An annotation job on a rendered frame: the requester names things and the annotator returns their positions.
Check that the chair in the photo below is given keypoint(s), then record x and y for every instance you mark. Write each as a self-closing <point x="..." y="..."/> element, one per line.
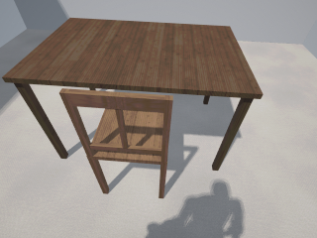
<point x="134" y="128"/>

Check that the table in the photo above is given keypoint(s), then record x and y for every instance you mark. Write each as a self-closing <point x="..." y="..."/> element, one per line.
<point x="143" y="56"/>

